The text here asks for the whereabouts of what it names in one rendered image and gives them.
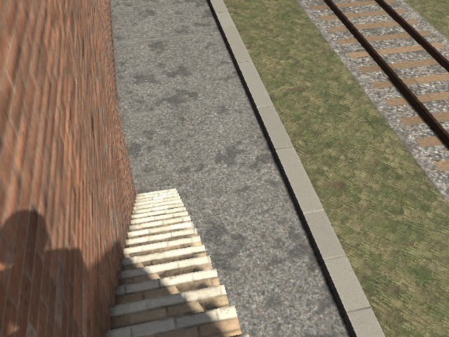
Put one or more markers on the stairs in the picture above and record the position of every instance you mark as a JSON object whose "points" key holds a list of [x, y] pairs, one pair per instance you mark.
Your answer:
{"points": [[167, 285]]}

